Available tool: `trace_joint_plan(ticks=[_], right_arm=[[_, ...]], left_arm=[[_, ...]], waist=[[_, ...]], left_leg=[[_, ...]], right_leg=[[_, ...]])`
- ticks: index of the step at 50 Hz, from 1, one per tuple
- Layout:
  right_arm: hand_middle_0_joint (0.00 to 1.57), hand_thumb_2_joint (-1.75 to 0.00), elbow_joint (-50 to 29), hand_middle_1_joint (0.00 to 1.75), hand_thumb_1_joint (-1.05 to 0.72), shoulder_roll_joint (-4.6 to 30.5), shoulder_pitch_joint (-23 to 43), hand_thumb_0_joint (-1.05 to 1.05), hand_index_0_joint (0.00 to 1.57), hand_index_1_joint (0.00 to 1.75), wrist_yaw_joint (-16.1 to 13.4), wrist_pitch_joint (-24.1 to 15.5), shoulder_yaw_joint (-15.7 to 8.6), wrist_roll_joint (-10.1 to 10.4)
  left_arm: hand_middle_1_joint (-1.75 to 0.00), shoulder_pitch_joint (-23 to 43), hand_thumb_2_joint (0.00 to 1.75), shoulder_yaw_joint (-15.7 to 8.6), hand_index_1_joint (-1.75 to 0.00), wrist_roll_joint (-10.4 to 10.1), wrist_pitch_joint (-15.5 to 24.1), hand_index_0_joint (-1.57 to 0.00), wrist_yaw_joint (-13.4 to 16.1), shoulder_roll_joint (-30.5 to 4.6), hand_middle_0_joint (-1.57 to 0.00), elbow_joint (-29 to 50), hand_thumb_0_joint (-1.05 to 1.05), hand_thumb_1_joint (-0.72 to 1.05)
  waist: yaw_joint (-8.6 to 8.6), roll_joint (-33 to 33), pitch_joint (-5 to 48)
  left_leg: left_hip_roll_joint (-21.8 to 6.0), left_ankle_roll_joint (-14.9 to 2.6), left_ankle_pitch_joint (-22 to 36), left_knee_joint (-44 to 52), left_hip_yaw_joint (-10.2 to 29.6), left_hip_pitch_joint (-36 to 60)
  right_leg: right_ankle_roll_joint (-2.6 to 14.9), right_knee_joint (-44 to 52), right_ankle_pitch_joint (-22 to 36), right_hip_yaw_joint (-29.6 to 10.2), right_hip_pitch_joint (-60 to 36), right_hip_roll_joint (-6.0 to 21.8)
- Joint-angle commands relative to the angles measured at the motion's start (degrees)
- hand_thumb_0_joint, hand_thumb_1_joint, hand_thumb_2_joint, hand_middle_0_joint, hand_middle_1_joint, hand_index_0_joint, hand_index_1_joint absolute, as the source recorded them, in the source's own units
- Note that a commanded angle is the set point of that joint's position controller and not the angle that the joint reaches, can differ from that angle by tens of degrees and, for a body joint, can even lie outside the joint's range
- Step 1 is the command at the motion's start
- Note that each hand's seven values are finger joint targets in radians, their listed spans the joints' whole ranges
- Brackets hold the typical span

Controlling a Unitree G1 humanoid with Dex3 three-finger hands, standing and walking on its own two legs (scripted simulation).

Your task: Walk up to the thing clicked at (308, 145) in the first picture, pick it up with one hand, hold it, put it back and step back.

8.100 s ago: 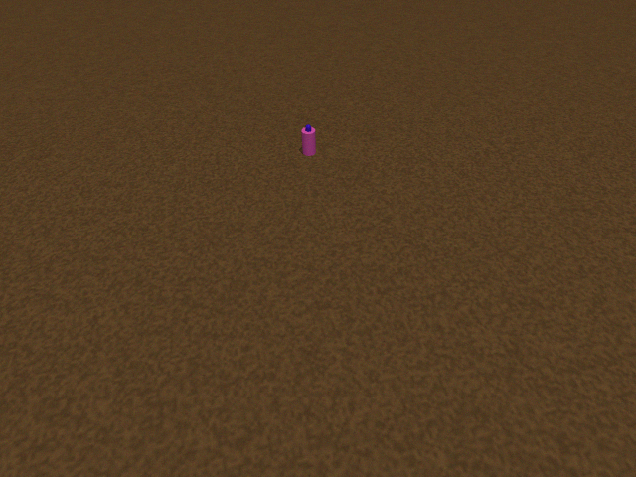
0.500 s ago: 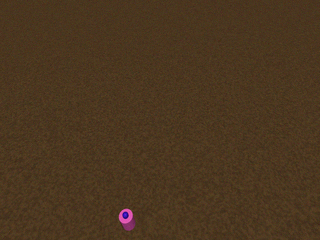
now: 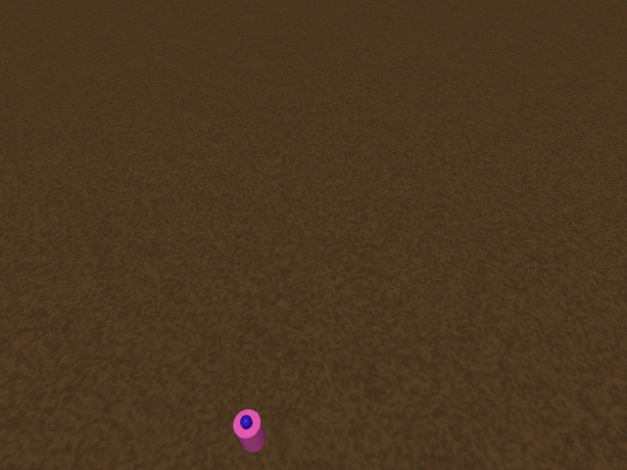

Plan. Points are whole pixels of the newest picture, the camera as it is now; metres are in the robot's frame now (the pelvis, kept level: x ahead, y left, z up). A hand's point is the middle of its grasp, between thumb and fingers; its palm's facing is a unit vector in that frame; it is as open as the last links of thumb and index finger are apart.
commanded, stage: stand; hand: left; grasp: from the side
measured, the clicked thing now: (249, 429) +0.39 +0.23 -0.70
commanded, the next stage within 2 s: go down in 0.08 s
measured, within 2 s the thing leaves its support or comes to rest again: neither
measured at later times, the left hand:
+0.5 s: hand out of the picture +0.15 +0.26 -0.17, palm faces +0.05 -0.94 -0.34, open 12.7 cm
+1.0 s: hand out of the picture +0.13 +0.28 -0.20, palm faces +0.07 -0.93 -0.35, open 17.2 cm
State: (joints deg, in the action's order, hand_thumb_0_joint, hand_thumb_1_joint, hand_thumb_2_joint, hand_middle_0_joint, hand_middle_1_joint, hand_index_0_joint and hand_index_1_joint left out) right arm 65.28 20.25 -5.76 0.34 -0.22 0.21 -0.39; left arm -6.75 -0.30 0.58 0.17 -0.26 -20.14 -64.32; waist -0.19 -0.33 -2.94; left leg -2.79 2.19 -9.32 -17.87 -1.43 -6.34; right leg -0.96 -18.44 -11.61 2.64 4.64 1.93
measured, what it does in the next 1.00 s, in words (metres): lowers itself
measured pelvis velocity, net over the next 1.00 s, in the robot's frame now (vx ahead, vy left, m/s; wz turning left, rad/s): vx -0.02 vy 0.02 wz -0.01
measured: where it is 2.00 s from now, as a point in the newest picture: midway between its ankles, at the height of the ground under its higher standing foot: outside the picture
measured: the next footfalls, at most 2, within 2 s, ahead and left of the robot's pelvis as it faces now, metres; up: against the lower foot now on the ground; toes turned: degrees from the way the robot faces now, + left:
none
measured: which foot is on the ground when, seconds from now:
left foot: down 0.00-1.00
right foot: down 0.00-1.00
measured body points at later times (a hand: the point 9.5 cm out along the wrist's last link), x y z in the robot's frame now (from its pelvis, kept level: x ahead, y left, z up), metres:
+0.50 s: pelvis -0.01 +0.00 -0.02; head +0.04 +0.01 +0.42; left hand +0.15 +0.31 -0.14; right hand +0.08 -0.26 -0.14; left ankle +0.00 +0.14 -0.75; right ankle -0.02 -0.13 -0.75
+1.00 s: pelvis -0.02 +0.02 -0.08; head +0.06 +0.03 +0.37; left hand +0.12 +0.33 -0.17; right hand +0.15 -0.24 -0.16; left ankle +0.00 +0.14 -0.75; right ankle -0.02 -0.13 -0.75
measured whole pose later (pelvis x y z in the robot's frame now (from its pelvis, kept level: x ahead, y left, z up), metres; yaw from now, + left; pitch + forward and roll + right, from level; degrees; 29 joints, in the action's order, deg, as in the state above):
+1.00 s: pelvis -0.02 +0.02 -0.08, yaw +0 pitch +14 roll -2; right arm 32.9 13.4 -12.2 -4.4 -8.4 -0.7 0.7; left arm -15.6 -12.9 2.2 -13.9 -2.5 -18.9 -25.3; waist 1.8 -0.4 5.8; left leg -3.8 1.0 -27.4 -60.6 0.7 -47.1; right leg -1.8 -57.8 -28.1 2.5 43.4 2.1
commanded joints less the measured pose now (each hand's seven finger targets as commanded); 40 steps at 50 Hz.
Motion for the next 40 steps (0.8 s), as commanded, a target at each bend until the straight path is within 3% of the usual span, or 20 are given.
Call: trace_joint_plan(ticks=[1, 9, 10, 11, 12, 14, 15, 16, 17, 18, 19, 21, 24, 25, 27, 28, 29, 33, 38, 40], right_arm=[[0.20, -0.90, -3.8, 0.30, -0.90, 12.5, 2.3, 0.00, 0.20, 0.30, -0.7, -1.3, -2.5, -0.2], [0.21, -0.91, -3.8, 0.30, -0.95, 12.1, 1.9, 0.00, 0.20, 0.30, -0.7, -1.2, -2.4, -0.2], [0.20, -0.93, -19.9, 0.30, -1.00, 2.6, 0.3, 0.00, 0.20, 0.30, -1.9, -3.9, -0.3, 3.6], [0.20, -0.93, -16.8, 0.30, -1.01, 4.4, -2.7, 0.00, 0.20, 0.30, -2.5, -3.7, -0.7, 3.7], [0.20, -0.93, -16.9, 0.30, -0.99, 6.3, -4.8, 0.00, 0.20, 0.30, -3.0, -3.0, -1.8, 3.8], [0.20, -0.92, -19.5, 0.30, -0.98, 5.9, -6.0, 0.00, 0.20, 0.30, -3.1, -2.8, -3.0, 3.2], [0.20, -0.92, -20.4, 0.30, -0.98, 5.3, -6.7, 0.00, 0.20, 0.30, -3.2, -3.2, -3.7, 2.3], [0.20, -0.92, -21.7, 0.30, -0.97, 5.3, -7.4, 0.00, 0.20, 0.30, -3.0, -3.4, -4.6, 1.6], [0.20, -0.92, -22.9, 0.30, -0.97, 5.0, -8.2, 0.00, 0.20, 0.30, -2.7, -3.5, -4.9, 1.4], [0.20, -0.91, -24.0, 0.30, -0.96, 5.2, -8.5, 0.00, 0.20, 0.30, -2.5, -3.5, -5.2, 1.5], [0.20, -0.91, -25.3, 0.30, -0.94, 4.9, -8.1, 0.00, 0.20, 0.30, -2.5, -3.7, -5.3, 1.5], [0.20, -0.91, -27.2, 0.30, -0.94, 4.2, -7.9, 0.00, 0.20, 0.30, -2.3, -3.8, -5.3, 1.5], [0.20, -0.90, -30.1, 0.30, -0.93, 3.6, -6.9, 0.00, 0.20, 0.30, -1.9, -4.4, -5.4, 1.5], [0.20, -0.90, -31.1, 0.30, -0.93, 3.9, -7.4, 0.00, 0.20, 0.30, -1.9, -4.7, -5.6, 1.4], [0.20, -0.90, -32.3, 0.30, -0.90, 2.9, -7.9, 0.00, 0.20, 0.30, -1.9, -5.1, -5.1, 1.4], [0.20, -0.90, -33.0, 0.30, -0.92, 3.8, -8.2, 0.00, 0.20, 0.30, -2.1, -5.6, -6.1, 1.5], [0.20, -0.89, -33.2, 0.30, -0.89, 3.3, -8.4, 0.00, 0.20, 0.30, -2.2, -6.0, -5.6, 1.4], [0.20, -0.90, -35.2, 0.30, -0.90, 3.0, -8.2, 0.00, 0.20, 0.30, -2.8, -7.3, -5.9, 1.4], [0.20, -0.89, -36.7, 0.30, -0.88, 2.9, -7.8, 0.00, 0.20, 0.30, -3.7, -8.5, -5.1, 1.4], [0.20, -0.89, -38.1, 0.30, -0.87, 3.2, -7.6, 0.00, 0.20, 0.30, -4.1, -9.2, -5.6, 1.3]], left_arm=[[-0.30, 2.0, 0.90, -2.2, -0.30, 0.1, 1.4, -0.20, 0.7, -12.5, -0.20, 3.6, 0.00, 0.90], [-0.22, 2.1, 0.82, -2.4, -0.22, 0.0, 1.5, -0.16, 0.7, -12.8, -0.20, 3.8, 0.00, 0.82], [-0.14, 22.2, 0.74, -2.6, -0.14, -2.9, 6.7, -0.08, 1.4, -2.7, -0.12, 23.9, 0.00, 0.74], [-0.06, 27.1, 0.66, -3.8, -0.06, -2.7, 6.1, -0.03, 1.8, -5.9, -0.04, 19.3, 0.00, 0.66], [-0.05, 16.2, 0.58, -7.4, -0.03, -1.3, 4.0, -0.03, 1.9, -11.9, -0.02, 9.5, 0.00, 0.58], [-0.06, 16.3, 0.42, -9.7, -0.04, 0.9, 2.3, -0.03, 0.5, -13.8, -0.02, 4.3, 0.00, 0.42], [-0.09, 18.2, 0.34, -10.7, -0.08, 1.9, 3.0, -0.02, -0.1, -14.7, -0.01, 7.7, 0.00, 0.34], [-0.12, 11.5, 0.26, -13.4, -0.11, 3.3, 2.4, -0.03, -0.3, -15.9, -0.02, 5.1, 0.00, 0.26], [-0.14, 5.6, 0.25, -13.8, -0.12, 3.9, 1.4, -0.05, -0.8, -13.9, -0.03, 2.9, 0.00, 0.19], [-0.15, 5.4, 0.24, -13.9, -0.13, 4.3, 0.9, -0.05, -1.2, -13.6, -0.04, 5.3, 0.00, 0.15], [-0.07, 6.3, 0.16, -14.4, -0.06, 4.6, 0.5, -0.05, -1.3, -13.7, -0.05, 7.1, 0.00, 0.10], [-0.17, 6.0, 0.21, -14.4, -0.15, 4.3, -1.1, -0.06, -1.6, -11.6, -0.05, 7.5, 0.00, -0.02], [-0.23, 8.0, 0.24, -15.7, -0.22, 4.4, -1.7, -0.07, -2.0, -13.0, -0.06, 14.5, 0.00, -0.21], [-0.23, 4.0, 0.23, -16.9, -0.22, 4.1, -2.0, -0.06, -2.1, -12.3, -0.05, 12.6, 0.00, -0.26], [-0.20, 2.5, 0.19, -16.1, -0.20, 4.0, -2.4, -0.06, -2.5, -11.3, -0.05, 16.2, 0.00, -0.34], [-0.28, 7.6, 0.23, -15.4, -0.26, 3.8, -1.8, -0.08, -2.8, -11.6, -0.07, 23.9, 0.00, -0.40], [-0.22, 3.5, 0.18, -15.9, -0.22, 3.8, -2.5, -0.08, -2.7, -10.8, -0.07, 20.4, 0.00, -0.45], [-0.27, 1.8, 0.19, -15.3, -0.26, 3.2, -3.7, -0.09, -2.3, -9.4, -0.09, 29.5, 0.00, -0.57], [-0.19, -3.9, 0.10, -17.8, -0.19, 2.9, -7.1, -0.10, -1.6, -12.0, -0.10, 35.5, 0.00, -0.61], [-0.18, -4.0, 0.09, -15.2, -0.17, 2.6, -8.4, -0.10, -2.1, -9.5, -0.09, 40.8, 0.00, -0.61]], waist=[[0.15, 0.3, 5.4], [0.30, 0.5, 4.4], [7.14, -3.4, -1.1], [5.44, 0.0, 1.2], [3.24, 1.5, 0.9], [2.59, 5.2, 4.9], [1.47, 4.6, 8.9], [-0.20, 1.3, 12.6], [-0.78, 0.8, 14.2], [-1.31, 0.0, 14.8], [-1.19, -1.4, 14.8], [-0.34, -0.3, 14.0], [-0.50, -1.7, 14.5], [0.03, -1.0, 15.2], [0.43, -1.3, 16.2], [1.12, -2.4, 17.9], [1.43, -2.0, 18.1], [1.61, -1.4, 18.0], [1.26, -3.5, 18.1], [2.34, -3.2, 18.4]], left_leg=[[-5.7, -2.64, 11.0, 1.4, 4.5, 2.5], [-5.6, -2.42, 9.0, 2.1, 4.3, 1.9], [3.1, -2.52, -0.3, -1.6, -2.7, -5.3], [3.0, -2.73, -1.5, -2.3, -2.0, -4.5], [2.8, -2.68, -1.6, -2.9, -2.0, -6.0], [3.1, -3.37, 0.1, -7.1, -1.7, -8.8], [3.1, -3.31, 1.6, -8.9, -1.6, -9.1], [3.7, -2.87, 3.7, -10.4, -1.9, -10.4], [4.0, -2.74, 5.1, -11.7, -1.9, -11.5], [4.0, -2.59, 5.6, -12.2, -1.8, -11.7], [4.1, -2.42, 6.1, -12.9, -1.9, -12.3], [3.8, -2.35, 5.5, -14.2, -1.3, -13.9], [3.4, -2.22, 2.2, -17.7, -1.0, -17.6], [3.1, -2.25, 2.2, -18.9, -1.0, -18.1], [2.8, -2.34, 1.6, -21.2, -0.8, -20.1], [2.5, -2.27, 2.1, -22.3, -0.6, -19.4], [2.3, -2.26, 2.7, -23.7, -0.2, -20.3], [1.8, -2.33, -0.9, -26.5, 0.6, -23.8], [1.2, -2.12, -4.9, -28.3, 1.6, -27.1], [1.2, -2.18, -5.1, -29.5, 1.5, -27.2]], right_leg=[[1.55, 3.2, 11.2, -4.6, 0.3, 6.6], [1.76, 3.1, 9.5, -4.7, 0.6, 6.5], [1.26, -0.2, 5.1, -1.8, 13.8, -1.1], [1.15, -0.6, 2.8, -0.8, 11.0, -1.2], [1.51, -1.0, 1.1, 0.0, 10.9, -1.7], [1.31, -4.0, 2.4, 0.0, 12.2, -1.4], [1.16, -6.1, 4.6, -0.5, 11.4, -1.1], [1.36, -8.0, 6.5, -0.7, 10.0, -0.6], [1.44, -9.7, 7.8, -0.8, 9.6, -0.6], [1.67, -10.8, 7.9, -0.8, 10.4, -0.9], [1.73, -11.3, 8.2, -0.8, 10.8, -1.1], [1.70, -12.2, 7.0, -0.4, 13.2, -1.5], [1.82, -15.5, 2.9, -0.4, 17.9, -1.7], [1.80, -17.0, 2.6, -0.2, 18.5, -1.9], [1.68, -19.3, 2.3, -0.3, 20.5, -1.9], [1.66, -20.8, 2.7, -0.3, 22.1, -2.0], [1.59, -22.2, 3.4, -0.2, 23.1, -2.0], [1.63, -24.8, -0.5, 0.0, 27.5, -2.0], [1.60, -27.6, -4.4, 0.4, 30.4, -2.2], [1.54, -28.5, -4.4, 0.4, 31.8, -2.2]])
